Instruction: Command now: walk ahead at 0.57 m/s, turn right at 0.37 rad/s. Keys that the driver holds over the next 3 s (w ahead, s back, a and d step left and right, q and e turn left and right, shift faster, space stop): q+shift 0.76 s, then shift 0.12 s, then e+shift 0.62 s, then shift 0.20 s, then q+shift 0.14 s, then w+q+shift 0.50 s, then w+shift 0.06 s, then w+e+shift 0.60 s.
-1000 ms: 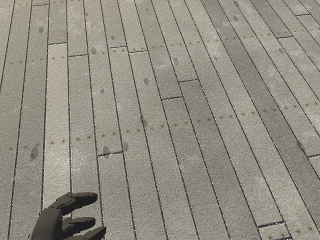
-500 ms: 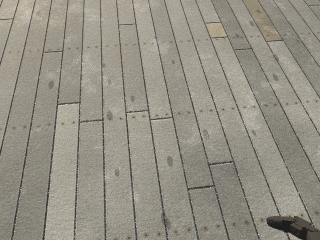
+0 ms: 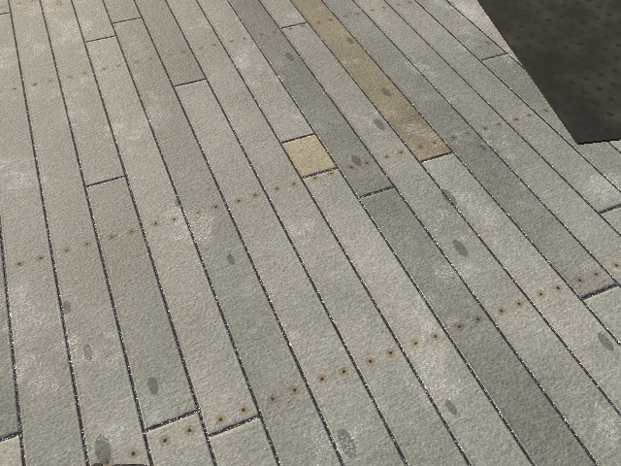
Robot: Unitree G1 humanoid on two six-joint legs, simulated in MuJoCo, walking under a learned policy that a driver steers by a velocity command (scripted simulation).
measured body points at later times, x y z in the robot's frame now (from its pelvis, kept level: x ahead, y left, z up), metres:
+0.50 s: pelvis +0.24 +0.05 +0.03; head +0.27 +0.07 +0.48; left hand +0.36 +0.34 -0.08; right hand +0.40 -0.19 -0.08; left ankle +0.30 +0.17 -0.69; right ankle +0.18 -0.03 -0.70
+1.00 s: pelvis +0.33 +0.04 +0.03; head +0.35 +0.04 +0.48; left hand +0.27 +0.34 -0.07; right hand +0.65 -0.06 -0.03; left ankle +0.30 +0.17 -0.69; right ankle +0.42 -0.04 -0.70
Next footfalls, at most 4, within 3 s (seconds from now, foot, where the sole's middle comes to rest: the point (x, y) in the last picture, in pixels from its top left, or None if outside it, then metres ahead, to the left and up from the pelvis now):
0.52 left None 0.34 0.18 -0.73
0.94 right None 0.45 -0.02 -0.73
1.34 left None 0.30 0.14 -0.73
1.78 right None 0.39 -0.12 -0.73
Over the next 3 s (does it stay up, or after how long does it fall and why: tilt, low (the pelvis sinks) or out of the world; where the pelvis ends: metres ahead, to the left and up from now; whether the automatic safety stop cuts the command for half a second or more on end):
stays up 0.88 0.47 0.01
